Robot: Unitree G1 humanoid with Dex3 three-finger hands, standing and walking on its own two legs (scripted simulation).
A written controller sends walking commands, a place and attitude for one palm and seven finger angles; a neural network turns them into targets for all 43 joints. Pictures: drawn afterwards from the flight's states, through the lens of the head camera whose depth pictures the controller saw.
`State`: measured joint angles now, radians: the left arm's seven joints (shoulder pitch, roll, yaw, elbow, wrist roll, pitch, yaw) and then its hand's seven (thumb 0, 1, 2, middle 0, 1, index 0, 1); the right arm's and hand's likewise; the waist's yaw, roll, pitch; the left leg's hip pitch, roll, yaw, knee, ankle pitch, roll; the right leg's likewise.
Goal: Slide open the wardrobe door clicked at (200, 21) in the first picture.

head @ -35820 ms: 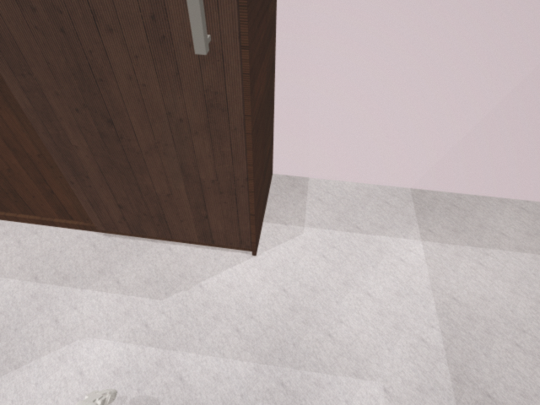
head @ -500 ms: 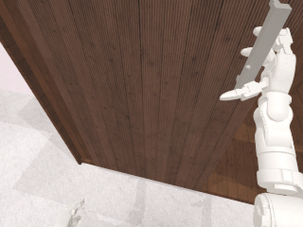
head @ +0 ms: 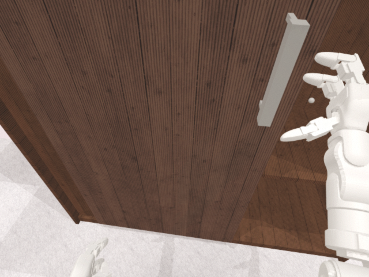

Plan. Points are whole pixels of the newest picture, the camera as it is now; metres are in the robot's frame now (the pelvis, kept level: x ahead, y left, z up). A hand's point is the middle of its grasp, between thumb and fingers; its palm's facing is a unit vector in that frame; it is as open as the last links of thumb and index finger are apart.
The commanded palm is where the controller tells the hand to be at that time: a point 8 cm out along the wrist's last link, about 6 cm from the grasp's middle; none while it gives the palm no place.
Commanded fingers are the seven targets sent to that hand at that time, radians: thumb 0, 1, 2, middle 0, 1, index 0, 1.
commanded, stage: slip the hand off the handle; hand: right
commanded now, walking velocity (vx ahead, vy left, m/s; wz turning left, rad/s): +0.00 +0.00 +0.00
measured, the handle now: (276, 74) +0.43 -0.17 +0.26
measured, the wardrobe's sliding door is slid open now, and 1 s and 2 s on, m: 0.56 0.56 0.56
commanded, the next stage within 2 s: draw the hand back to the body in 0.62 s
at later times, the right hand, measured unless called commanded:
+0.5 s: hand (329, 143) +0.26 -0.20 +0.25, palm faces +0.22 +0.97 -0.08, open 14.7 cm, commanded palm +0.23 -0.24 +0.23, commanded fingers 0.00 0.55 -0.20 0.25 1.15 0.25 1.15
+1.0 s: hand (324, 172) +0.23 -0.19 +0.22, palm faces +0.12 +0.99 -0.08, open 14.7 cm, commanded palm +0.18 -0.24 +0.22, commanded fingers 0.00 0.55 -0.20 0.25 1.15 0.25 1.15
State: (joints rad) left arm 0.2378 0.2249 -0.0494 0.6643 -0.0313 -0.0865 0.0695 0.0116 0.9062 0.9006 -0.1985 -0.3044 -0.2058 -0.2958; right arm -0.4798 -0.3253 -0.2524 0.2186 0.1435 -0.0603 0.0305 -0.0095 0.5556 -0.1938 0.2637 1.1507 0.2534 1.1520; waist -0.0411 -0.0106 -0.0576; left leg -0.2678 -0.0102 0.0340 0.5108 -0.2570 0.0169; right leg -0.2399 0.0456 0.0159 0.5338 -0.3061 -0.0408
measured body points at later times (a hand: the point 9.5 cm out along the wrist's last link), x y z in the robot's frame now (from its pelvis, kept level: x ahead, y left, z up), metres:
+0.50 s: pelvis -0.02 +0.02 +0.00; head -0.06 +0.04 +0.45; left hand +0.18 +0.24 -0.07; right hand +0.24 -0.25 +0.25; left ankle +0.01 +0.11 -0.74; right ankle -0.02 -0.09 -0.73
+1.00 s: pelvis -0.01 +0.02 +0.00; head -0.07 +0.06 +0.45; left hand +0.21 +0.23 -0.06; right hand +0.21 -0.24 +0.23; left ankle +0.01 +0.11 -0.73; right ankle -0.02 -0.09 -0.73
